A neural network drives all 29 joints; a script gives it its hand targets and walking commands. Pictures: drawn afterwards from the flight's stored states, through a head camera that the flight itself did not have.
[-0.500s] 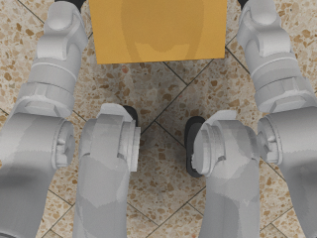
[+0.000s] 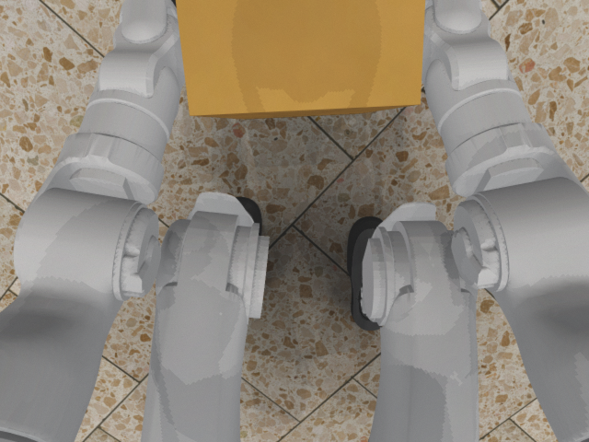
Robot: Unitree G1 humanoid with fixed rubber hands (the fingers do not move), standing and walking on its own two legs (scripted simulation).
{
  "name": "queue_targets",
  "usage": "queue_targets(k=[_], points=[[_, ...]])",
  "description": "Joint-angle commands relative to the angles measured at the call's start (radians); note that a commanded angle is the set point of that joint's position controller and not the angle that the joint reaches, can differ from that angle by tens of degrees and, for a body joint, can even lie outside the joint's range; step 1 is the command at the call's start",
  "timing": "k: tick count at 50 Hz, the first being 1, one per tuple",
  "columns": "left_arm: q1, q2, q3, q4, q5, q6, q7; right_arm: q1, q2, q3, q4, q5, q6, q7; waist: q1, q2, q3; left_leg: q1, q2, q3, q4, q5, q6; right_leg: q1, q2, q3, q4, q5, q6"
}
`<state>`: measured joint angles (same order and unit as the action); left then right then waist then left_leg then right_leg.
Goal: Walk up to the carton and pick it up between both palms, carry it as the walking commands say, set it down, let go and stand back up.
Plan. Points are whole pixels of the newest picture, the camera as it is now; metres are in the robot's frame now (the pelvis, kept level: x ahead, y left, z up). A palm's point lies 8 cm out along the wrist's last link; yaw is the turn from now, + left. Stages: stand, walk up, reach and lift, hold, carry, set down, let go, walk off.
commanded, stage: reach and lift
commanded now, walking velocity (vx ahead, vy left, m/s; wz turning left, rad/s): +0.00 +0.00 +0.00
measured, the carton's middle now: (298, 13) +0.53 +0.03 -0.22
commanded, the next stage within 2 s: none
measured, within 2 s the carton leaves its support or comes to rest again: leaves its support in 0.46 s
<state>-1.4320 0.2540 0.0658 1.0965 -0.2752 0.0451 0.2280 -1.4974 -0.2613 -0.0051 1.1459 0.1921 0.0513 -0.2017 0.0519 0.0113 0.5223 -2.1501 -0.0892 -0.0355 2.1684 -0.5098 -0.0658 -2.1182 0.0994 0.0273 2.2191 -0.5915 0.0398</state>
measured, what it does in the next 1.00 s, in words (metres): stands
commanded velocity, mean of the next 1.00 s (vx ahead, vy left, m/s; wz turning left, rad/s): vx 0.00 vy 0.00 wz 0.00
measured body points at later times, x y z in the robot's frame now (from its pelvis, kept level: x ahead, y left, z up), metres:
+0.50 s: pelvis +0.00 -0.01 -0.01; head +0.36 +0.00 +0.25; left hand +0.54 +0.16 -0.17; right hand +0.56 -0.11 -0.17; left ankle +0.14 +0.13 -0.34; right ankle +0.12 -0.12 -0.34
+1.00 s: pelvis -0.01 +0.00 +0.03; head +0.35 +0.01 +0.29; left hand +0.54 +0.18 -0.11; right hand +0.55 -0.10 -0.12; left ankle +0.14 +0.13 -0.34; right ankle +0.12 -0.12 -0.34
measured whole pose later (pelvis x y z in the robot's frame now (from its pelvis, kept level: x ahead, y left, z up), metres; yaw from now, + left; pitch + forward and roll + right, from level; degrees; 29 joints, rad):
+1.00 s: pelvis -0.01 +0.00 +0.03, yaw +0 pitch +26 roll -1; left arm -1.38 0.15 0.31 0.70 -0.05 0.36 0.20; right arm -1.39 -0.18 -0.24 0.76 0.03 0.32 -0.17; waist 0.07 0.01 0.53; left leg -2.05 -0.14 -0.08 2.09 -0.49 -0.10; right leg -2.02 0.14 0.03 2.13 -0.57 0.07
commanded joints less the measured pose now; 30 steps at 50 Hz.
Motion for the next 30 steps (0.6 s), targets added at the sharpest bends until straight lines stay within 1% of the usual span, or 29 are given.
queue_targets(k=[1,2,3,4,5,6,7,8,9,10,11,12,13,14,15,16,17,18,19,20,21,22,24,25,26,27,28,29,30], points=[[-0.660,-0.966,-0.219,-0.263,0.003,0.020,-0.260,-0.570,0.937,0.207,-0.246,-0.012,0.017,0.246,-0.028,-0.052,-1.668,0.700,-0.048,0.115,-0.117,0.292,0.013,0.527,0.068,-0.093,-0.175,0.246,-0.027],[-0.671,-0.997,-0.205,-0.266,0.018,0.032,-0.273,-0.593,0.961,0.198,-0.240,-0.009,0.029,0.261,-0.006,-0.038,-1.666,0.703,-0.048,0.120,-0.117,0.279,0.014,0.512,0.067,-0.095,-0.170,0.227,-0.025],[-0.680,-1.011,-0.185,-0.271,0.025,0.038,-0.283,-0.608,0.993,0.193,-0.255,-0.017,0.034,0.273,0.001,-0.062,-1.673,0.694,-0.051,0.126,-0.122,0.278,0.016,0.516,0.075,-0.107,-0.170,0.222,-0.021],[-0.704,-0.998,-0.194,-0.301,0.023,0.040,-0.290,-0.590,1.003,0.181,-0.241,-0.026,0.048,0.281,-0.001,-0.064,-1.657,0.680,-0.047,0.126,-0.118,0.258,0.016,0.498,0.071,-0.103,-0.160,0.208,-0.025],[-0.718,-1.031,-0.186,-0.306,0.023,0.048,-0.298,-0.596,1.030,0.176,-0.254,-0.028,0.048,0.282,-0.004,-0.069,-1.680,0.664,-0.049,0.135,-0.116,0.262,0.017,0.528,0.077,-0.099,-0.169,0.216,-0.026],[-0.733,-1.037,-0.174,-0.312,0.020,0.054,-0.308,-0.581,1.071,0.171,-0.234,-0.043,0.066,0.291,0.005,-0.099,-1.663,0.631,-0.053,0.132,-0.119,0.251,0.018,0.525,0.075,-0.103,-0.169,0.215,-0.025],[-0.733,-1.050,-0.163,-0.307,0.027,0.061,-0.319,-0.582,1.074,0.166,-0.252,-0.052,0.071,0.293,0.008,-0.095,-1.664,0.596,-0.052,0.145,-0.109,0.245,0.018,0.554,0.077,-0.092,-0.177,0.221,-0.028],[-0.733,-1.064,-0.164,-0.313,0.017,0.069,-0.327,-0.591,1.087,0.162,-0.261,-0.058,0.076,0.296,-0.002,-0.106,-1.683,0.604,-0.052,0.142,-0.109,0.247,0.022,0.548,0.077,-0.102,-0.171,0.222,-0.026],[-0.757,-1.071,-0.171,-0.338,0.019,0.071,-0.331,-0.588,1.100,0.156,-0.270,-0.051,0.079,0.297,0.000,-0.096,-1.692,0.605,-0.054,0.138,-0.112,0.262,0.020,0.564,0.078,-0.100,-0.173,0.247,-0.029],[-0.758,-1.071,-0.166,-0.344,0.026,0.076,-0.337,-0.563,1.130,0.144,-0.249,-0.058,0.089,0.302,0.015,-0.083,-1.690,0.592,-0.052,0.141,-0.115,0.260,0.020,0.565,0.078,-0.094,-0.170,0.257,-0.034],[-0.748,-1.068,-0.164,-0.321,0.030,0.081,-0.338,-0.578,1.128,0.152,-0.273,-0.053,0.089,0.302,0.030,-0.078,-1.699,0.599,-0.049,0.150,-0.105,0.266,0.020,0.566,0.074,-0.087,-0.176,0.251,-0.030],[-0.733,-1.106,-0.177,-0.328,0.031,0.086,-0.342,-0.577,1.135,0.143,-0.282,-0.057,0.087,0.301,0.017,-0.052,-1.726,0.617,-0.052,0.145,-0.108,0.291,0.019,0.565,0.080,-0.093,-0.168,0.278,-0.034],[-0.720,-1.092,-0.181,-0.327,0.040,0.087,-0.343,-0.561,1.136,0.136,-0.280,-0.062,0.093,0.298,0.025,-0.047,-1.732,0.622,-0.052,0.147,-0.106,0.296,0.020,0.563,0.078,-0.095,-0.162,0.281,-0.033],[-0.724,-1.117,-0.196,-0.361,0.031,0.091,-0.344,-0.554,1.144,0.138,-0.296,-0.060,0.091,0.298,0.014,-0.041,-1.772,0.646,-0.051,0.144,-0.101,0.322,0.023,0.576,0.078,-0.092,-0.157,0.302,-0.036],[-0.706,-1.113,-0.182,-0.353,0.050,0.097,-0.346,-0.559,1.153,0.139,-0.304,-0.055,0.093,0.296,0.028,-0.045,-1.782,0.641,-0.052,0.148,-0.101,0.326,0.025,0.588,0.084,-0.087,-0.168,0.310,-0.035],[-0.718,-1.118,-0.199,-0.382,0.037,0.098,-0.344,-0.569,1.160,0.152,-0.335,-0.052,0.098,0.297,0.029,-0.046,-1.835,0.675,-0.055,0.143,-0.099,0.364,0.024,0.613,0.084,-0.094,-0.157,0.348,-0.035],[-0.730,-1.111,-0.188,-0.399,0.049,0.101,-0.343,-0.554,1.170,0.146,-0.314,-0.060,0.108,0.296,0.028,-0.045,-1.845,0.667,-0.054,0.145,-0.099,0.366,0.020,0.629,0.085,-0.087,-0.166,0.362,-0.038],[-0.721,-1.106,-0.203,-0.428,0.033,0.105,-0.340,-0.600,1.179,0.184,-0.405,-0.028,0.103,0.290,0.051,-0.057,-1.941,0.726,-0.056,0.148,-0.095,0.410,0.027,0.678,0.086,-0.093,-0.154,0.398,-0.028],[-0.742,-1.117,-0.227,-0.448,0.018,0.110,-0.340,-0.588,1.173,0.184,-0.398,-0.037,0.109,0.288,0.026,-0.056,-1.966,0.727,-0.055,0.142,-0.098,0.417,0.024,0.691,0.084,-0.094,-0.150,0.405,-0.029],[-0.780,-1.108,-0.236,-0.493,0.016,0.113,-0.338,-0.598,1.171,0.189,-0.427,-0.032,0.113,0.282,0.035,-0.031,-2.016,0.740,-0.057,0.155,-0.092,0.430,0.016,0.724,0.087,-0.078,-0.162,0.429,-0.037],[-0.768,-1.111,-0.237,-0.516,0.020,0.115,-0.332,-0.569,1.218,0.190,-0.414,-0.030,0.122,0.285,0.034,-0.053,-2.050,0.786,-0.058,0.146,-0.103,0.437,0.023,0.740,0.088,-0.092,-0.161,0.433,-0.030],[-0.771,-1.153,-0.248,-0.521,0.012,0.123,-0.333,-0.567,1.212,0.196,-0.430,-0.037,0.123,0.281,0.025,-0.045,-2.063,0.784,-0.062,0.147,-0.106,0.445,0.019,0.736,0.090,-0.089,-0.168,0.431,-0.031],[-0.804,-1.117,-0.252,-0.572,0.024,0.128,-0.323,-0.570,1.239,0.207,-0.451,-0.028,0.139,0.284,0.045,-0.048,-2.093,0.823,-0.060,0.146,-0.114,0.451,0.021,0.733,0.093,-0.091,-0.170,0.427,-0.026],[-0.775,-1.133,-0.248,-0.544,0.037,0.136,-0.321,-0.583,1.238,0.203,-0.458,-0.021,0.138,0.286,0.055,-0.022,-2.080,0.829,-0.058,0.148,-0.118,0.442,0.020,0.707,0.091,-0.092,-0.170,0.413,-0.027],[-0.774,-1.153,-0.260,-0.557,0.027,0.141,-0.319,-0.606,1.225,0.215,-0.517,-0.016,0.135,0.284,0.041,-0.029,-2.111,0.852,-0.063,0.149,-0.128,0.445,0.017,0.720,0.097,-0.102,-0.178,0.414,-0.027],[-0.749,-1.160,-0.253,-0.521,0.050,0.151,-0.316,-0.636,1.221,0.224,-0.518,-0.007,0.138,0.283,0.073,0.001,-2.089,0.860,-0.059,0.156,-0.132,0.429,0.018,0.694,0.094,-0.091,-0.188,0.387,-0.025],[-0.750,-1.166,-0.251,-0.545,0.049,0.157,-0.311,-0.696,1.208,0.258,-0.595,0.009,0.138,0.284,0.086,-0.021,-2.183,0.929,-0.065,0.152,-0.136,0.461,0.021,0.744,0.097,-0.101,-0.188,0.410,-0.020],[-0.754,-1.169,-0.266,-0.566,0.046,0.163,-0.304,-0.695,1.209,0.267,-0.604,0.009,0.146,0.285,0.079,-0.017,-2.196,0.937,-0.062,0.145,-0.144,0.457,0.021,0.727,0.094,-0.105,-0.188,0.402,-0.021],[-0.745,-1.161,-0.254,-0.533,0.072,0.174,-0.301,-0.692,1.196,0.250,-0.560,0.008,0.150,0.289,0.088,0.000,-2.132,0.909,-0.058,0.147,-0.157,0.415,0.023,0.678,0.091,-0.109,-0.194,0.349,-0.018]])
